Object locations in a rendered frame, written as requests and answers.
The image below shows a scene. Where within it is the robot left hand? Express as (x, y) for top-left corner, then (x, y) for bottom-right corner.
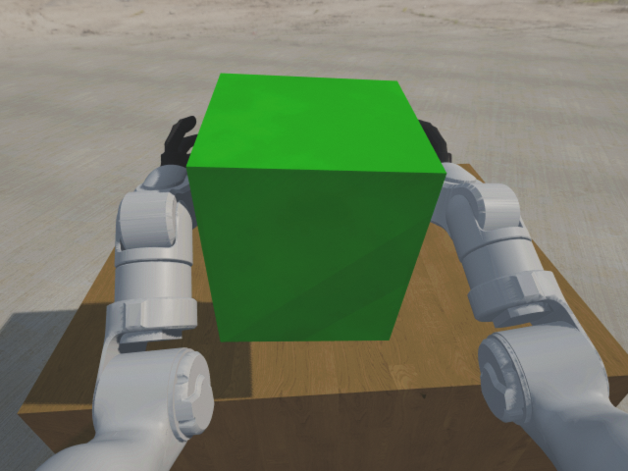
(160, 116), (197, 168)

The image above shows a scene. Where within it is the robot right upper arm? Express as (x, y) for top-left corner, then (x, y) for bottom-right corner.
(478, 321), (628, 471)

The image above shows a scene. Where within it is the pedestal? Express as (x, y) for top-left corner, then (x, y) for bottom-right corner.
(17, 164), (628, 471)

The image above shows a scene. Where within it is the robot right forearm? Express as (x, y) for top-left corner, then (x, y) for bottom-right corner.
(430, 162), (609, 398)

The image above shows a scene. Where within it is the robot left upper arm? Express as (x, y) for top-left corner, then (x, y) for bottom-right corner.
(35, 347), (214, 471)

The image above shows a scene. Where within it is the robot left forearm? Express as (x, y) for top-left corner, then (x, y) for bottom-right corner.
(92, 165), (197, 433)

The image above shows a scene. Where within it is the robot right hand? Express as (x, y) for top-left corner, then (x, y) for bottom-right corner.
(418, 120), (451, 163)

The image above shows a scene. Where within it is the carton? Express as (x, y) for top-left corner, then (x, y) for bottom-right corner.
(186, 74), (446, 341)

